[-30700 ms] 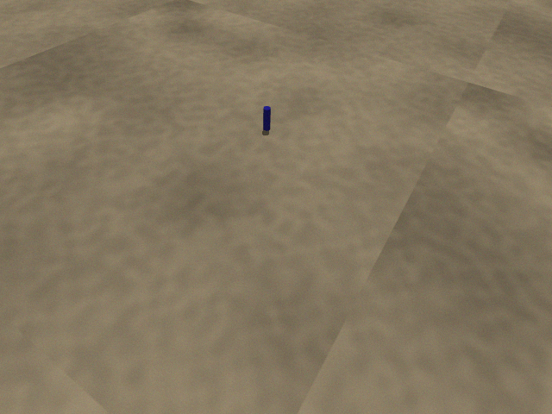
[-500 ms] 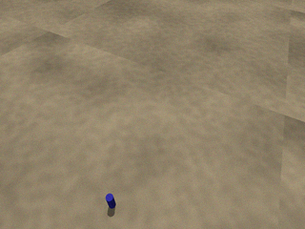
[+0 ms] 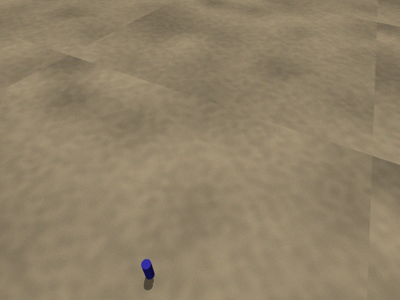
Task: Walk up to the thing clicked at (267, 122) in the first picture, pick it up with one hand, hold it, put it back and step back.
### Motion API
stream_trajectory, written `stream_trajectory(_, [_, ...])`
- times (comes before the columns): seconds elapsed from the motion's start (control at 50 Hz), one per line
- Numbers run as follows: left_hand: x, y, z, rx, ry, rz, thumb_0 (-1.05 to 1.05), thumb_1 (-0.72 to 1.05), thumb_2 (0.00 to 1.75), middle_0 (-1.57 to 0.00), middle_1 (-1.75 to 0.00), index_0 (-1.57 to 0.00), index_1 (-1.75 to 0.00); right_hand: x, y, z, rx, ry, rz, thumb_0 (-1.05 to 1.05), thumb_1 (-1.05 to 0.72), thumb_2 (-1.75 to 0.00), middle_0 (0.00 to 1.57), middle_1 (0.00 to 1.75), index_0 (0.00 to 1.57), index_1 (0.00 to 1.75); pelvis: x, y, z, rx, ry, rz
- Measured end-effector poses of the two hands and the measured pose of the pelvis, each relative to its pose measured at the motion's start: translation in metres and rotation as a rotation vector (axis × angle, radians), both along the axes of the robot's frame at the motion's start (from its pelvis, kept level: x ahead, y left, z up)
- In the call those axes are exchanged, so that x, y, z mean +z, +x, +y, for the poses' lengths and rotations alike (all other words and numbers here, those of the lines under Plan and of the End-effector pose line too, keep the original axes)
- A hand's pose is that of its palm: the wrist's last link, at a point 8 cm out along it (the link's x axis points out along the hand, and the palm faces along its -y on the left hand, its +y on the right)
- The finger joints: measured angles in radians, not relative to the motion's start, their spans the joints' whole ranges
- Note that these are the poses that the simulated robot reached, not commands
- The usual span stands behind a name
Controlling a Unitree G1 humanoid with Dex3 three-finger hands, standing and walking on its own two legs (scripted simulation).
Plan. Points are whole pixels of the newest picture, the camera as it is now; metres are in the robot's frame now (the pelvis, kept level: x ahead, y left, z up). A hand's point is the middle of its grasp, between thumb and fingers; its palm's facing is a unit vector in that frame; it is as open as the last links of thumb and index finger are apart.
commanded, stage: stand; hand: left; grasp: from the side
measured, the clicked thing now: (148, 269) +0.40 +0.21 -0.71
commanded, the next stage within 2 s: step back in 1.24 s
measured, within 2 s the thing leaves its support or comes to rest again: neither
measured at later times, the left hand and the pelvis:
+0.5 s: hand out of the picture +0.07 +0.24 -0.16, palm faces -0.03 -0.94 -0.34, open 7.4 cm; pelvis +0.01 +0.00 +0.00, yaw -1 degrees
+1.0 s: hand out of the picture +0.08 +0.24 -0.16, palm faces -0.03 -0.94 -0.34, open 7.4 cm; pelvis +0.02 -0.01 +0.00, yaw -1 degrees
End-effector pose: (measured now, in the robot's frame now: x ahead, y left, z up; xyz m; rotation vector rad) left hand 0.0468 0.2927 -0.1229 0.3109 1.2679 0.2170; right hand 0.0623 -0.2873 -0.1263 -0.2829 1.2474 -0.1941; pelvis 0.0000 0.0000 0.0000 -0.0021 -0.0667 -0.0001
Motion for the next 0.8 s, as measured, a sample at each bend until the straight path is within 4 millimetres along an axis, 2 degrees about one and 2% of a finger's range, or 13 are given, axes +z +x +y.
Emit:
stream_trajectory(0.26, [-0.002,0.002,-0.004,-0.004,-0.010,0.025,0.01,0.91,0.90,-0.21,-0.30,-0.20,-0.30,0.001,-0.011,-0.008,-0.015,-0.010,0.045,0.01,-0.91,-0.90,0.20,0.30,0.21,0.30,0.001,0.003,-0.003,-0.004,-0.002,0.010])
stream_trajectory(0.64, [0.003,0.032,-0.006,-0.018,-0.008,-0.015,0.01,0.91,0.90,-0.21,-0.30,-0.20,-0.30,0.002,0.012,-0.008,-0.007,-0.007,0.005,0.01,-0.91,-0.90,0.20,0.30,0.21,0.30,0.002,0.014,-0.004,-0.013,0.001,0.017])
stream_trajectory(0.8, [0.005,0.037,-0.006,-0.021,-0.008,-0.028,0.01,0.91,0.90,-0.21,-0.30,-0.20,-0.30,0.004,0.017,-0.011,-0.006,-0.012,-0.009,0.01,-0.91,-0.90,0.20,0.30,0.21,0.30,0.002,0.015,-0.005,-0.013,0.002,0.017])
